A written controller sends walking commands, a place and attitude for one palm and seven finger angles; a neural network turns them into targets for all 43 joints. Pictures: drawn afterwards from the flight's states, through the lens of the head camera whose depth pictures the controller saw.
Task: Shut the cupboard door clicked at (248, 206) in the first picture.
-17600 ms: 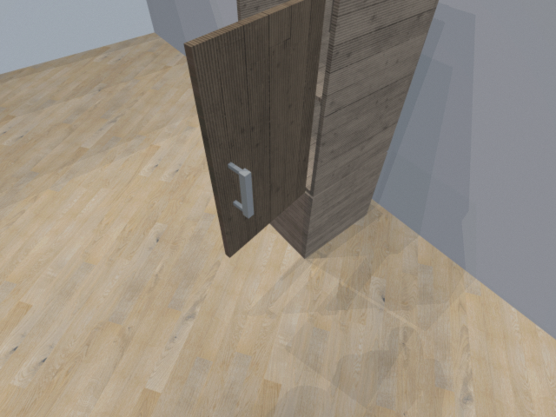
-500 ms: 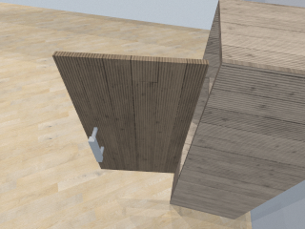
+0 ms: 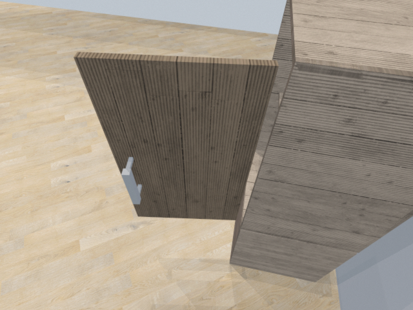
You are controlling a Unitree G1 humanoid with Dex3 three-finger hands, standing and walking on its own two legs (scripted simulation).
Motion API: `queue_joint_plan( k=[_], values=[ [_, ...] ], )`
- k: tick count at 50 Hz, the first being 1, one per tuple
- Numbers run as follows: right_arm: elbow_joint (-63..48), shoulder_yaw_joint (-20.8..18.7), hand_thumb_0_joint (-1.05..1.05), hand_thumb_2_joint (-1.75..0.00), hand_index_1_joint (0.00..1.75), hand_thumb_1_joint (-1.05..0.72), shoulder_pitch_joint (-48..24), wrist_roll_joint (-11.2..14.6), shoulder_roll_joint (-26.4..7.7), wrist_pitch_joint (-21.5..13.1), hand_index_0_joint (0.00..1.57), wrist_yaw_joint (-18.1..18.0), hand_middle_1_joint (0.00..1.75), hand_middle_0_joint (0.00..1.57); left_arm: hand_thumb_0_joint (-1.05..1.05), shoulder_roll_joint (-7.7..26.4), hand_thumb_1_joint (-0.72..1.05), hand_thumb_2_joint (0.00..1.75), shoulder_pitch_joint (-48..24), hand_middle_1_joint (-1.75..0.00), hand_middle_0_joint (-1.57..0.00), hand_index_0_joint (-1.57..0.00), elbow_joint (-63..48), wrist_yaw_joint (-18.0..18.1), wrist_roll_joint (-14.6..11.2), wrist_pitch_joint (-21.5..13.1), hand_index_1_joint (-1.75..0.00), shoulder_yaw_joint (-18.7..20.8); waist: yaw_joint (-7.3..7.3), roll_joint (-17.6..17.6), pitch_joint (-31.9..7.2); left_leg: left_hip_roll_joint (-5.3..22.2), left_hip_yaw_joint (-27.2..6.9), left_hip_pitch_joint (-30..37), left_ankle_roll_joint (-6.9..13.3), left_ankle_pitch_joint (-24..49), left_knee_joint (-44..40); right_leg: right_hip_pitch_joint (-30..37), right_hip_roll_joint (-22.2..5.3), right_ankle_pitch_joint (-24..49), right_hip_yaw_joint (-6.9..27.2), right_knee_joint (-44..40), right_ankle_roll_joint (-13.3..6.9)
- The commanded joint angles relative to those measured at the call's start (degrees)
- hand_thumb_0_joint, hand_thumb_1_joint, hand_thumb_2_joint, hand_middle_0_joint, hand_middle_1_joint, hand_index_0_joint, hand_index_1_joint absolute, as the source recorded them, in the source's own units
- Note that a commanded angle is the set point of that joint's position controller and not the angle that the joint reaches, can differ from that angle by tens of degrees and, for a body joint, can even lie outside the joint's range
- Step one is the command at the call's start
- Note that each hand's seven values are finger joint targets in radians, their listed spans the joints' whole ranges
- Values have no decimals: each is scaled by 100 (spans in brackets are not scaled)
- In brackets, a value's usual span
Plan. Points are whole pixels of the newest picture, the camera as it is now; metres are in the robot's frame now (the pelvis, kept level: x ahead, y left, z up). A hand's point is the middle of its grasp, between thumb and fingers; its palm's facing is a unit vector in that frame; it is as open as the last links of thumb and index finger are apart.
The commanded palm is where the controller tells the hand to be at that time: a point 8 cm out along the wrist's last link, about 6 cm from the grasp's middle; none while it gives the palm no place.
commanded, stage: come to a stop and stand still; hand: left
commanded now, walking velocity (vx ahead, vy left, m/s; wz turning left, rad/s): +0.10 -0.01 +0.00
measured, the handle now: (133, 181) +0.42 +0.21 -0.08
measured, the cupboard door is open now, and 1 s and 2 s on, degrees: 100 100 100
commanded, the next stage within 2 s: look again from close up in 0.70 s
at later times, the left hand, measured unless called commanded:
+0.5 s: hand out of the picture +0.01 +0.15 -0.17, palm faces +0.07 -0.99 -0.15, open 7.4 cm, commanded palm none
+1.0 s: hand out of the picture +0.04 +0.18 -0.17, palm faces +0.04 -0.97 -0.22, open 7.4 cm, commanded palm none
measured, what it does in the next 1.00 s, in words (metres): stands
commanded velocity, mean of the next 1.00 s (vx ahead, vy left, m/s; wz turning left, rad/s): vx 0.00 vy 0.00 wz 0.00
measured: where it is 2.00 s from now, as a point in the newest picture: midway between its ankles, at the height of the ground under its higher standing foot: outside the picture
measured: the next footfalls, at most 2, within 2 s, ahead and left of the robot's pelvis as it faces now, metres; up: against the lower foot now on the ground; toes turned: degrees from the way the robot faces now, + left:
none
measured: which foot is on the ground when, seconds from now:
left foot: down 0.00-1.00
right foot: down 0.00-1.00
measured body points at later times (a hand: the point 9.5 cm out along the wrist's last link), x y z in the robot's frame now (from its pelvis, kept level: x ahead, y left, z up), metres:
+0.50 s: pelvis +0.04 +0.00 +0.01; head +0.06 +0.00 +0.46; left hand +0.00 +0.20 -0.16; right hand +0.03 -0.22 -0.15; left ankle +0.04 +0.12 -0.73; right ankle +0.00 -0.14 -0.73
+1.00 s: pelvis +0.02 +0.00 +0.00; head +0.02 +0.00 +0.45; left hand +0.03 +0.23 -0.16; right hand +0.08 -0.24 -0.15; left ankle +0.04 +0.12 -0.73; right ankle +0.00 -0.14 -0.73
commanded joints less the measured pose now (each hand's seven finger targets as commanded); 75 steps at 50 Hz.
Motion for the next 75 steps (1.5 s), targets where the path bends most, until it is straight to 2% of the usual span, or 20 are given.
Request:
queue_joint_plan(
  k=[1,4,8,11,13,38,39,40,41,43,45,47,53,56,69,71,72,73,74,75],
  values=[
    [-52,-85,0,-90,30,-90,450,-45,-590,-137,20,-26,30,20,0,450,90,90,406,-30,-20,-20,-169,-11,21,-138,-30,109,80,526,255,368,-904,-104,183,-2086,-1544,-471,65,-1200,68,-781,-245],
    [-9,-82,0,-90,30,-90,418,-13,-622,-203,20,-64,30,20,0,206,90,90,666,-30,-20,-20,-16,-25,9,-195,-30,41,162,781,188,569,-1147,-143,264,-1970,-1871,-102,163,-219,-68,-520,-248],
    [119,-11,0,-90,30,-90,585,44,-410,-296,20,-86,30,20,0,321,90,90,788,-30,-20,-20,163,21,-21,-311,-30,1,147,356,149,309,-784,169,156,-695,-1392,78,-108,398,345,-1035,-315],
    [273,42,0,-90,30,-90,780,69,-307,-342,20,-118,30,20,0,340,90,90,752,-30,-20,-20,271,46,-48,-363,-30,-13,79,7,-16,253,-489,635,112,960,-967,200,-177,1377,326,-1026,-274],
    [356,54,0,-90,30,-90,831,76,-304,-357,20,-134,30,20,0,313,90,90,803,-30,-20,-20,358,70,-63,-373,-30,-20,75,-32,-182,283,-447,829,103,1282,-902,309,-193,1557,286,-1009,-251],
    [535,73,0,-90,30,-90,529,64,-298,-305,20,-180,30,20,0,329,90,90,740,-30,-20,-20,522,92,-54,-355,-30,-5,101,139,61,277,-452,900,31,1366,-994,484,-238,1743,229,-1248,-258],
    [100,22,0,-90,30,-90,85,133,-633,-358,20,-114,30,20,0,460,90,90,1045,-30,-20,-20,663,307,23,-470,-30,-57,184,181,219,400,-336,504,-71,1705,230,188,-472,3294,659,-1254,-205],
    [-51,57,0,-90,30,-90,151,101,-408,-322,20,-104,30,20,0,687,90,90,839,-30,-20,-20,508,281,3,-491,-30,-9,-42,340,14,233,-335,600,-130,1354,21,435,-647,4578,552,-879,-367],
    [-74,26,0,-90,30,-90,585,59,-387,-383,20,-122,30,20,0,673,90,90,913,-30,-20,-20,333,256,-30,-522,-30,-21,-69,101,-652,217,-288,627,-5,1260,-50,877,-554,4659,456,-445,-419],
    [-80,-23,0,-90,30,-90,589,111,-520,-363,20,-152,30,20,0,572,90,90,850,-30,-20,-20,248,237,-72,-509,-30,-30,-33,-197,-1049,292,-371,784,54,1761,34,980,-414,4102,315,-316,-384],
    [-159,-18,0,-90,30,-90,445,91,-549,-316,20,-152,30,20,0,540,90,90,674,-30,-20,-20,141,198,-54,-409,-30,-62,4,216,-535,323,-396,744,84,1747,-142,522,-254,2743,286,-409,-382],
    [-245,-21,0,-90,30,-90,293,92,-575,-262,20,-136,30,20,0,542,90,90,617,-30,-20,-20,78,182,-42,-338,-30,-58,22,108,107,321,-484,366,90,1093,-316,135,-176,1495,325,-646,-358],
    [-352,-25,0,-90,30,-90,279,52,-645,-222,20,-68,30,20,0,660,90,90,472,-30,-20,-20,-101,119,-36,-258,-30,-66,-4,32,485,185,-635,64,109,-498,-814,-281,-86,-265,416,-972,-342],
    [-371,-24,0,-90,30,-90,323,46,-696,-246,20,-57,30,20,0,679,90,90,527,-30,-20,-20,-160,99,-33,-252,-30,-57,24,257,312,210,-731,45,137,-663,-997,-166,-61,-164,382,-919,-325],
    [-64,35,0,-90,30,-90,481,98,-682,-315,20,-62,30,20,0,639,90,90,710,-30,-20,-20,44,89,-60,-301,-30,-101,57,177,-36,273,-627,414,129,232,-966,104,-166,630,333,-935,-250],
    [-14,42,0,-90,30,-90,475,108,-649,-312,20,-67,30,20,0,630,90,90,732,-30,-20,-20,92,90,-56,-301,-30,-103,72,146,89,256,-610,340,129,243,-984,123,-174,674,330,-981,-245],
    [-290,33,0,-90,30,-90,214,130,-841,-326,20,-56,30,20,0,594,90,90,865,-30,-20,-20,277,287,30,-343,-30,-136,122,167,368,444,-459,113,-11,710,-93,-151,-322,1221,519,-1060,-252],
    [-1877,-165,0,-90,30,-90,494,149,-1855,-1415,20,-634,30,20,0,4084,90,90,-4172,-30,-20,-20,-9357,235,-713,-1967,-30,2288,-889,315,-2049,90,-483,2041,157,1282,-162,49,338,1885,-164,-202,-335],
    [-2001,106,0,-90,30,-90,97,417,-1064,-1852,20,-672,30,20,0,1169,90,90,103,-32,-22,-22,-7408,210,-818,-1482,-32,204,58,1991,-2938,60,-398,2197,60,2228,-411,-341,515,1016,-421,62,-368],
    [-1844,90,0,-90,30,-90,-140,413,-969,-2135,20,-555,30,20,0,-13,90,90,1427,-34,-24,-24,-6742,316,-1062,-639,-34,-252,42,1966,-2224,186,-713,1496,-236,2026,-513,-321,514,571,-530,268,-326]
  ],
)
